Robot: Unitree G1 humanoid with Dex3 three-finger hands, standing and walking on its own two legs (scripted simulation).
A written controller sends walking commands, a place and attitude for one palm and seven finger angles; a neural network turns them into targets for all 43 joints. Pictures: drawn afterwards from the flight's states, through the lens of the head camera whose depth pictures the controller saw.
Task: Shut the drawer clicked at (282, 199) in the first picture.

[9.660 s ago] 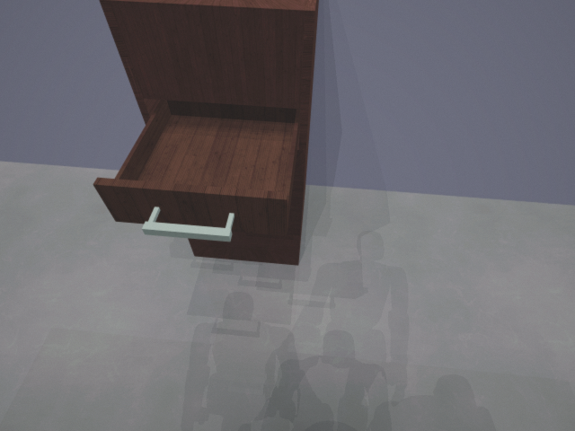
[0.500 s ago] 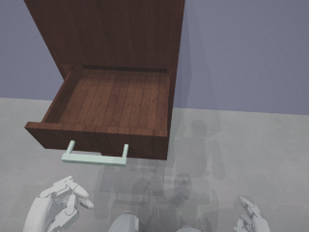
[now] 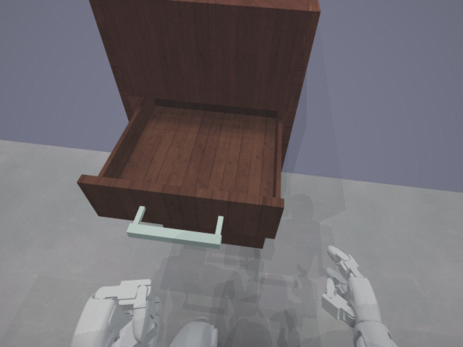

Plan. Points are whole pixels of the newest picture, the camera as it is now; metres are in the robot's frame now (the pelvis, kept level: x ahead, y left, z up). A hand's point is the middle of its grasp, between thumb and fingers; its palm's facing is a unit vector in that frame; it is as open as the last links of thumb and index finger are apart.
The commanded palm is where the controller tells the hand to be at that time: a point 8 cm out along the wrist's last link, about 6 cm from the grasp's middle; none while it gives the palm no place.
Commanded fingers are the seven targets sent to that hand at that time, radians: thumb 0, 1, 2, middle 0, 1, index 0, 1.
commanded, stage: raise the hand and make a fist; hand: left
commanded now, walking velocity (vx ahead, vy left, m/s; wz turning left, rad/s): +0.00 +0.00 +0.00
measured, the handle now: (177, 226) +0.33 +0.14 -0.01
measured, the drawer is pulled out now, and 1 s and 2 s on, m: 0.28 0.28 0.28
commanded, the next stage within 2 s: bring the fist close to the handle in 0.48 s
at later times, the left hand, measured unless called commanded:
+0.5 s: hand (156, 324) +0.14 +0.11 +0.09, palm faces -0.01 -1.00 -0.02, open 3.3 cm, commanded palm +0.09 +0.17 +0.10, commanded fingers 0.00 0.90 0.90 -1.40 -1.60 -1.40 -1.60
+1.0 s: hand (176, 311) +0.17 +0.10 +0.05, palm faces -0.07 -1.00 -0.02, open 3.3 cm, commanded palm +0.14 +0.16 +0.05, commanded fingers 0.00 0.90 0.90 -1.40 -1.60 -1.40 -1.60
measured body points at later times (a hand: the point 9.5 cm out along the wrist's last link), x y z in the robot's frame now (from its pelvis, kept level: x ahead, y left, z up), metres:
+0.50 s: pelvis +0.01 -0.01 +0.00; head +0.03 -0.01 +0.45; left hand +0.14 +0.17 +0.10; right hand +0.20 -0.24 -0.05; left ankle +0.07 +0.08 -0.66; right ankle -0.01 -0.13 -0.66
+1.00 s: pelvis +0.01 -0.03 -0.02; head +0.06 -0.03 +0.43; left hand +0.17 +0.16 +0.05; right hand +0.22 -0.25 -0.08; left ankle +0.07 +0.08 -0.66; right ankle -0.01 -0.13 -0.66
